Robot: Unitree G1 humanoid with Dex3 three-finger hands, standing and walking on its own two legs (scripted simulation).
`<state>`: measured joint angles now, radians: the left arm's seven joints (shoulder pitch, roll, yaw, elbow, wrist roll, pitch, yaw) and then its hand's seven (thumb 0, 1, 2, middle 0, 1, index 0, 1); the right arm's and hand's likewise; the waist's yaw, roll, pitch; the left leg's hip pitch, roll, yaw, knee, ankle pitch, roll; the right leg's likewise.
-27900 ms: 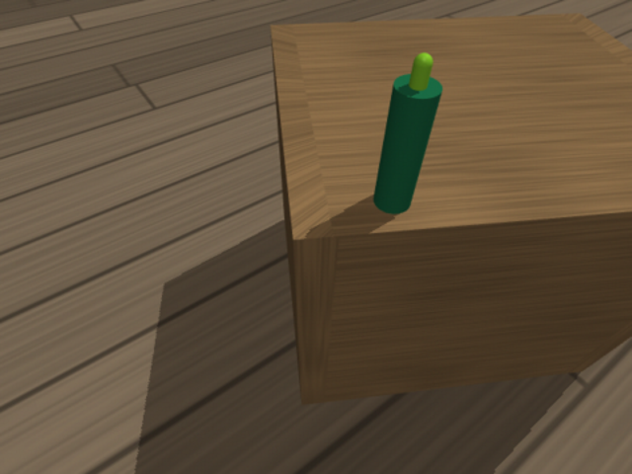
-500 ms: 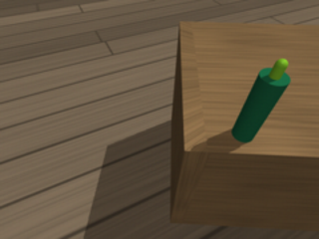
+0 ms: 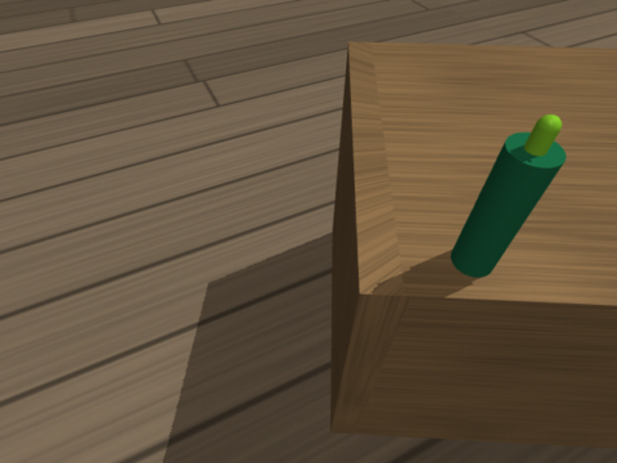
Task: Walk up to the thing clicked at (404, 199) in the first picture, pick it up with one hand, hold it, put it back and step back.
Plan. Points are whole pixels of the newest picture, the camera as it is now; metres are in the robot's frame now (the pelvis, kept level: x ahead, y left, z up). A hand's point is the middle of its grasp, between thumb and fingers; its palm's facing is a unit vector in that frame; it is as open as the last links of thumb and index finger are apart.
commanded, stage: stand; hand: right
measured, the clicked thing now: (504, 202) +0.39 -0.22 +0.14
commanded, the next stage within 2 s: step back in 0.82 s
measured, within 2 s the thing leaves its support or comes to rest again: neither
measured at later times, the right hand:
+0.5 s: hand out of the picture +0.07 -0.25 -0.16, palm faces -0.05 +0.94 -0.34, open 7.4 cm
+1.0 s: hand out of the picture +0.06 -0.26 -0.16, palm faces -0.04 +0.93 -0.38, open 7.4 cm
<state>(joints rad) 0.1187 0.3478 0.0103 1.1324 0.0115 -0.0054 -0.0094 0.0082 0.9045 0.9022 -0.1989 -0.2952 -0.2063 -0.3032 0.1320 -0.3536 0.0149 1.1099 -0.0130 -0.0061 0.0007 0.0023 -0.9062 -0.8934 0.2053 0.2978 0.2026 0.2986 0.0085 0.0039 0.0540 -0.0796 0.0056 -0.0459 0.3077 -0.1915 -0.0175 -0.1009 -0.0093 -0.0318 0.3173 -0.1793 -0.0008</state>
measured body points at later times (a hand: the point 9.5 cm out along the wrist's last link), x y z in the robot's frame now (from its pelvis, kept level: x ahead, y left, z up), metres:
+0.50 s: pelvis +0.00 +0.00 +0.00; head +0.01 +0.00 +0.45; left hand +0.07 +0.30 -0.13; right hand +0.07 -0.30 -0.13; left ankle -0.01 +0.13 -0.75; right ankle +0.00 -0.12 -0.75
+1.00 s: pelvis -0.03 +0.01 -0.01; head +0.02 +0.01 +0.43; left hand +0.06 +0.32 -0.14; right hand +0.06 -0.31 -0.14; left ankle -0.03 +0.13 -0.73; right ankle +0.00 -0.12 -0.75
